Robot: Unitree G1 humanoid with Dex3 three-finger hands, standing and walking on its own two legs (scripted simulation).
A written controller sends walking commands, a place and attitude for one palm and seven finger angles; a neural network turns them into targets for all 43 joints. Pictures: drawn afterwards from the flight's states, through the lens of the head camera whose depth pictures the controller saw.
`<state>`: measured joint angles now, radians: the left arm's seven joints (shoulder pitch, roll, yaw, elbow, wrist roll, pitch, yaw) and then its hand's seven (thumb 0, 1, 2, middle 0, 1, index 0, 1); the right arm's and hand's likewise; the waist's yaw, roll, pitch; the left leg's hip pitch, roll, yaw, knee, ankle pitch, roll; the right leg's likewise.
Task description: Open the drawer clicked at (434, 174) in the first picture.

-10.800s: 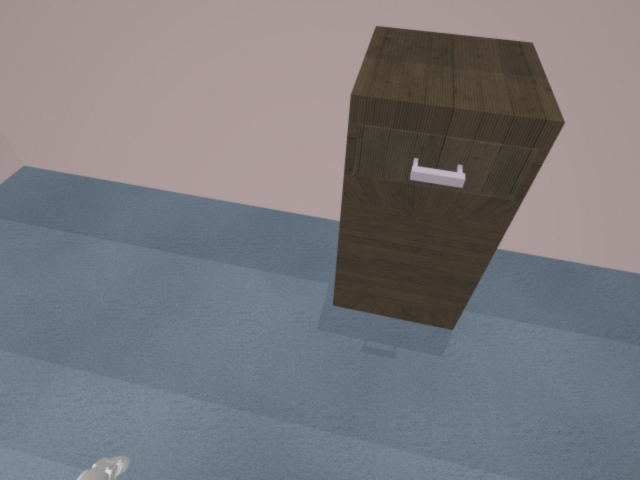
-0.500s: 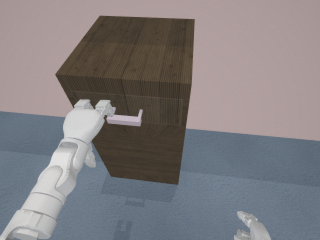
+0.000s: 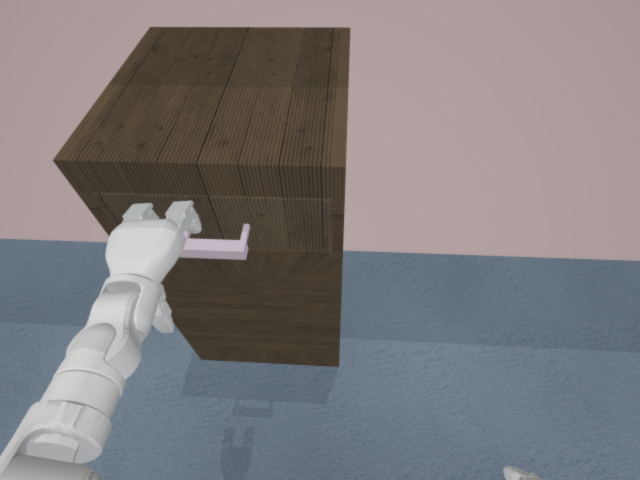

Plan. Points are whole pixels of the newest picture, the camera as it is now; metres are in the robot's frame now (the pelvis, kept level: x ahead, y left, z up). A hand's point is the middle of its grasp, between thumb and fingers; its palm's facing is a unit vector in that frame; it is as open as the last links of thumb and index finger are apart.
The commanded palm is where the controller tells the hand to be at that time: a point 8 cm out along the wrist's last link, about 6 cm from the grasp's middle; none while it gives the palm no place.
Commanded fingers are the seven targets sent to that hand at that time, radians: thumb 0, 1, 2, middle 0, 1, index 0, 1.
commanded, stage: move the hooked fingers above the handle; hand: left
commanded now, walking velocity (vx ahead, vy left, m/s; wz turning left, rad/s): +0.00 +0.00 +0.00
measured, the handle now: (214, 238) +0.49 +0.22 -0.06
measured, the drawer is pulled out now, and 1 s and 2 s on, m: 0.00 0.00 0.00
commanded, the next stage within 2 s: lower the fingers behind the handle in 1.78 s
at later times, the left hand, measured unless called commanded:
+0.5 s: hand (189, 258) +0.41 +0.23 +0.00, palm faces -0.10 -0.04 -0.99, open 13.8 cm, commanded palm +0.41 +0.22 +0.06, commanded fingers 0.00 -0.50 0.30 -0.30 -1.20 -0.30 -1.20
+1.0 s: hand (187, 252) +0.43 +0.24 -0.01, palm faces -0.11 -0.04 -0.99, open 13.7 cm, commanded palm +0.42 +0.22 +0.06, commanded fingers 0.00 -0.50 0.30 -0.30 -1.20 -0.30 -1.20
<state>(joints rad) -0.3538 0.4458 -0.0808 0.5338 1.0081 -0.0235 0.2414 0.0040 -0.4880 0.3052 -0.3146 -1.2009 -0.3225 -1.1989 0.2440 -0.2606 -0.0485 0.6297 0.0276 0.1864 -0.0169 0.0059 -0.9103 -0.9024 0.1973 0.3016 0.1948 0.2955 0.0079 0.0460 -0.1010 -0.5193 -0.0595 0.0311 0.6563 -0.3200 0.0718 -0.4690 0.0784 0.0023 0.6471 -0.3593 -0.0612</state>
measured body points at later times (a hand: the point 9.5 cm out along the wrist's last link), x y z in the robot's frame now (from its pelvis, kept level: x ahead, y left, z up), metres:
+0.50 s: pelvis +0.00 -0.01 -0.01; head +0.07 -0.02 +0.44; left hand +0.41 +0.23 +0.06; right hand +0.08 -0.27 -0.14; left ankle +0.00 +0.07 -0.72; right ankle -0.03 -0.08 -0.72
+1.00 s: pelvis -0.01 +0.01 -0.01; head +0.06 +0.01 +0.43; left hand +0.43 +0.24 +0.05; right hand +0.01 -0.26 -0.14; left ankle +0.00 +0.07 -0.72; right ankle -0.03 -0.08 -0.72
